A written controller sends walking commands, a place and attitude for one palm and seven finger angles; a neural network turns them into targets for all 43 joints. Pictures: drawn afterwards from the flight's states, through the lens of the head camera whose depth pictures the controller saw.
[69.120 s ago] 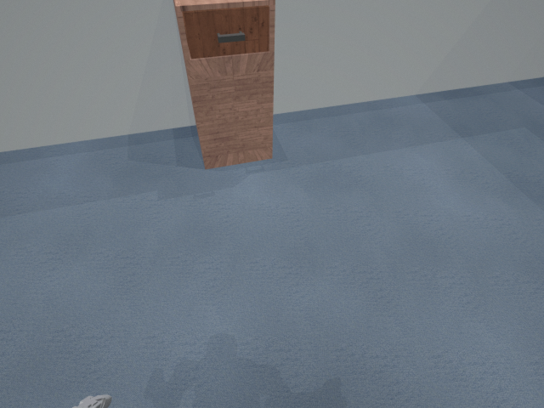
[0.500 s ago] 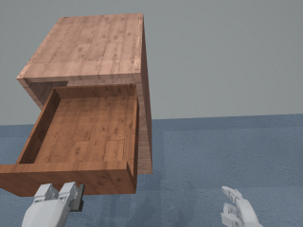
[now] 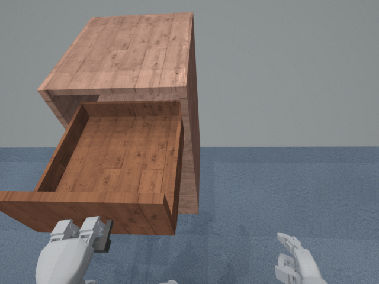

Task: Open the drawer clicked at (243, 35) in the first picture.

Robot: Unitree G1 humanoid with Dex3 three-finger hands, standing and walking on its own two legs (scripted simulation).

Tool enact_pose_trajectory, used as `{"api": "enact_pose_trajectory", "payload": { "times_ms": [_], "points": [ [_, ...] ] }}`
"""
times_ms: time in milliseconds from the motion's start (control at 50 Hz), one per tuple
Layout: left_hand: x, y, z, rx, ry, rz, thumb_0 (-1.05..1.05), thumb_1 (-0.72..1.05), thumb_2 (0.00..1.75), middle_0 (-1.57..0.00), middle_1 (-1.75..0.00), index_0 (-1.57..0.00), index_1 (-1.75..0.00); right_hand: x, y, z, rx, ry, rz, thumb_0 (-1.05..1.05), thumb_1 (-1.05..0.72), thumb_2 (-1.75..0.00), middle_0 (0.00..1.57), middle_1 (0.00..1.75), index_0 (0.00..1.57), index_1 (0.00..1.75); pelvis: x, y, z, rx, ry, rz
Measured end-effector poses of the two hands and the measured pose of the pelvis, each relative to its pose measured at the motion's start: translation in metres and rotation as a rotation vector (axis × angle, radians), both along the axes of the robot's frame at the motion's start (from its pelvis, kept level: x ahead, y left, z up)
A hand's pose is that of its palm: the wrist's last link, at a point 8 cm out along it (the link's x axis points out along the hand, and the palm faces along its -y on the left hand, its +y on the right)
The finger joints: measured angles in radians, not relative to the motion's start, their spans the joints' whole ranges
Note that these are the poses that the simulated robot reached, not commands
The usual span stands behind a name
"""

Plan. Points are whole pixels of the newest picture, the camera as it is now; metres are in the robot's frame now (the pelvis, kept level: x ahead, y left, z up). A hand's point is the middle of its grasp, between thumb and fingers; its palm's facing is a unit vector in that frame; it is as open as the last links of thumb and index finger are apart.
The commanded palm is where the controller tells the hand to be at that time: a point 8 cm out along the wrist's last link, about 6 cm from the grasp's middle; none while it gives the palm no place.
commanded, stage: open the thumb to release the handle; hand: left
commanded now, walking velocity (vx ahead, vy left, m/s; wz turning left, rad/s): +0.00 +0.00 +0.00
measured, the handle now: (84, 233) +0.22 +0.24 +0.01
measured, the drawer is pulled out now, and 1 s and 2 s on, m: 0.30 0.30 0.30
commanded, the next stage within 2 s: lift the hand off the handle in 0.06 s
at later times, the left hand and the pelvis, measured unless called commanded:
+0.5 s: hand (83, 263) +0.17 +0.23 -0.01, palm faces +0.00 -0.07 -1.00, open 13.8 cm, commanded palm +0.15 +0.24 +0.04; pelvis -0.03 -0.01 +0.00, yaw +1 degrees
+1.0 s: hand (64, 252) +0.17 +0.25 +0.04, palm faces +0.00 -0.10 -0.99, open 13.3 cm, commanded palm +0.16 +0.25 +0.11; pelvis -0.01 +0.01 +0.03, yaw +0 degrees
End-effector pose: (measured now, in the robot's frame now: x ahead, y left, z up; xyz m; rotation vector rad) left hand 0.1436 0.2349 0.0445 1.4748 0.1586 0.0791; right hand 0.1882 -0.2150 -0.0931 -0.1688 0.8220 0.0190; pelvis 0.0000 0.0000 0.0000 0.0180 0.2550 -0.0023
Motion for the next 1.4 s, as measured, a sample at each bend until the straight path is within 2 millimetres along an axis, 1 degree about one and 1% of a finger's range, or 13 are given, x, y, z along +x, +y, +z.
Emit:
{"api": "enact_pose_trajectory", "payload": {
  "times_ms": [100,200,320,500,620,760,920,1000,1160,1280,1400],
  "points": [
    [-0.006,0.0,0.001,0.004,-0.006,-0.003,0.0,-0.3,0.38,-0.31,-1.23,-0.34,-1.22,-0.006,-0.007,0.005,-0.014,-0.013,-0.007,0.01,-0.9,-0.9,0.2,0.3,0.2,0.3,-0.007,-0.002,0.001,-0.001,-0.016,0.002],
    [-0.006,0.0,-0.001,0.012,-0.021,-0.007,0.0,-0.42,0.33,-0.31,-1.22,-0.33,-1.2,-0.014,-0.016,0.005,-0.033,-0.013,-0.02,0.01,-0.9,-0.9,0.2,0.3,0.2,0.3,-0.015,-0.003,-0.001,-0.004,-0.021,0.005],
    [-0.006,-0.001,-0.002,0.018,-0.035,0.002,0.0,-0.47,0.3,-0.31,-1.22,-0.32,-1.2,-0.026,-0.021,-0.001,-0.041,0.006,-0.039,0.01,-0.9,-0.9,0.2,0.3,0.2,0.3,-0.021,-0.004,-0.002,-0.003,-0.023,0.006],
    [0.001,-0.001,-0.004,0.029,-0.042,0.005,-0.01,-0.49,0.3,-0.33,-1.23,-0.32,-1.2,-0.04,-0.017,-0.01,-0.029,0.047,-0.049,0.01,-0.9,-0.9,0.2,0.3,0.2,0.3,-0.028,-0.005,-0.001,-0.004,-0.031,0.013],
    [0.005,0.001,0.006,0.022,-0.019,-0.008,-0.01,-0.49,0.3,-0.34,-1.22,-0.36,-1.22,-0.043,-0.014,-0.003,-0.018,0.046,-0.067,0.02,-0.9,-0.9,0.2,0.3,0.2,0.3,-0.027,-0.005,0.006,-0.005,-0.054,0.007],
    [0.007,0.005,0.02,-0.001,-0.009,-0.035,-0.01,-0.49,0.3,-0.35,-1.21,-0.39,-1.22,-0.036,-0.015,0.014,-0.029,0.008,-0.08,0.02,-0.9,-0.9,0.2,0.3,0.2,0.3,-0.022,-0.002,0.016,-0.011,-0.082,0.001],
    [0.007,0.014,0.043,0.01,-0.052,-0.035,-0.01,-0.49,0.3,-0.34,-1.21,-0.41,-1.22,-0.017,-0.012,0.028,-0.036,-0.038,-0.065,0.01,-0.9,-0.9,0.2,0.3,0.2,0.3,-0.015,0.007,0.024,-0.016,-0.103,0.002],
    [0.007,0.014,0.052,-0.009,-0.051,-0.018,-0.01,-0.49,0.3,-0.33,-1.21,-0.43,-1.22,-0.006,-0.003,0.034,-0.018,-0.065,-0.053,0.02,-0.9,-0.9,0.2,0.3,0.2,0.3,-0.012,0.012,0.027,-0.016,-0.115,0.002],
    [0.007,0.015,0.073,-0.023,-0.057,-0.017,-0.01,-0.49,0.3,-0.32,-1.21,-0.44,-1.22,0.01,0.021,0.045,0.016,-0.093,-0.004,0.02,-0.9,-0.9,0.2,0.3,0.2,0.3,-0.006,0.019,0.035,-0.016,-0.142,-0.001],
    [0.008,0.015,0.089,-0.036,-0.06,-0.026,-0.01,-0.49,0.3,-0.34,-1.21,-0.43,-1.22,0.016,0.035,0.051,0.037,-0.105,0.021,0.02,-0.9,-0.9,0.2,0.3,0.2,0.3,-0.003,0.024,0.039,-0.022,-0.164,-0.003],
    [0.01,0.016,0.11,-0.044,-0.091,-0.039,-0.01,-0.49,0.3,-0.36,-1.23,-0.4,-1.22,0.017,0.043,0.056,0.05,-0.102,0.031,0.02,-0.9,-0.9,0.2,0.3,0.2,0.3,-0.001,0.029,0.043,-0.026,-0.184,-0.005]
  ]
}}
